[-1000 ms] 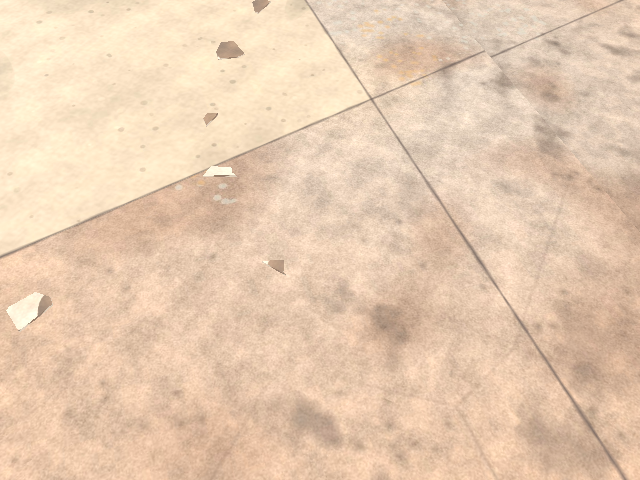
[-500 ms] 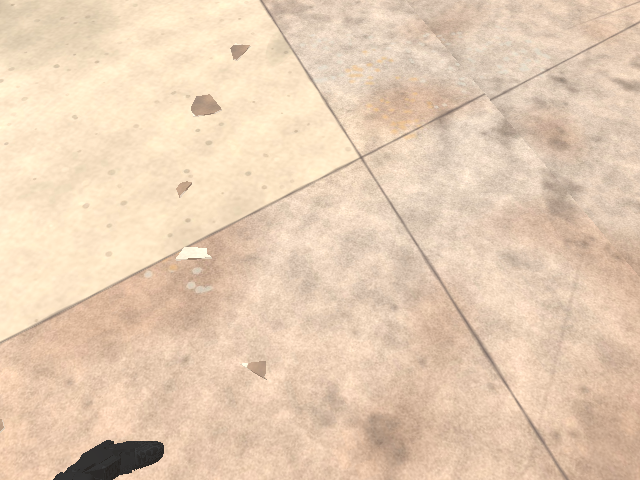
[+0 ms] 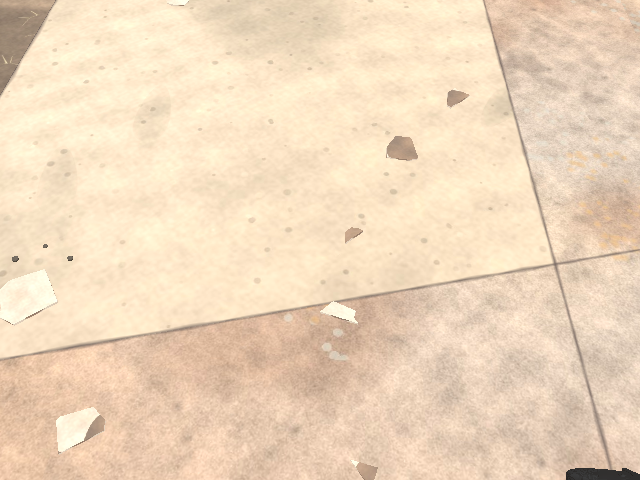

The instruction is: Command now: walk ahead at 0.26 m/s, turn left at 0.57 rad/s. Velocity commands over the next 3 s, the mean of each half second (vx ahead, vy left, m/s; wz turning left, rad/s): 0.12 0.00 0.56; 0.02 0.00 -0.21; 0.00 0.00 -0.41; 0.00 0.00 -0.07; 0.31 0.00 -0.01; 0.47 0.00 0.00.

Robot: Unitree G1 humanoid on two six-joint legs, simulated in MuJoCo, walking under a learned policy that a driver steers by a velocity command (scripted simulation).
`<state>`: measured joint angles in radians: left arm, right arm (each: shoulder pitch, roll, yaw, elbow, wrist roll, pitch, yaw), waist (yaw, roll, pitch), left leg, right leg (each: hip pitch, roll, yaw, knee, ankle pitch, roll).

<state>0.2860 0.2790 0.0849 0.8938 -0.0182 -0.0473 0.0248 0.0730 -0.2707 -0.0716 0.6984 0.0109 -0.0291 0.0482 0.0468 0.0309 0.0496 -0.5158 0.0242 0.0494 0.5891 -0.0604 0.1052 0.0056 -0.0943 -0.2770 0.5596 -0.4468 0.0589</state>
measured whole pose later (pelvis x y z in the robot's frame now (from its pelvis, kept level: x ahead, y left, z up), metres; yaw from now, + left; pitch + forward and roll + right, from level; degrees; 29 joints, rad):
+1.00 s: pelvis +0.16 -0.03 +0.02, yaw +7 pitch +1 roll +1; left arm 0.14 0.33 0.08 0.66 -0.02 0.04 -0.01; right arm 0.21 -0.28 -0.08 0.67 -0.01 0.01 -0.04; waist -0.02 -0.01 0.05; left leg -0.24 0.01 0.04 0.54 -0.32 0.01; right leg -0.49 0.02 0.03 1.00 -0.50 0.03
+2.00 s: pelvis +0.19 -0.06 +0.02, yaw -6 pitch -1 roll +0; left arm 0.21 0.24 0.04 0.72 0.01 0.01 0.01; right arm 0.19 -0.23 -0.02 0.76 -0.01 -0.02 -0.02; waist 0.00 0.00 0.03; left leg -0.21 -0.01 -0.03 0.54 -0.31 -0.01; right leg -0.25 0.07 0.11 0.55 -0.28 -0.02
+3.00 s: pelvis +0.60 -0.06 +0.03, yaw -7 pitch +1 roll +2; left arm 0.16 0.29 0.05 0.73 0.00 -0.07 0.01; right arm 0.36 -0.27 -0.05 0.85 0.00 -0.09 0.02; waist -0.06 -0.05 0.02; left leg -0.09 -0.09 0.04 0.24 -0.16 0.08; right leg -0.70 -0.14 0.06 0.85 -0.02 0.02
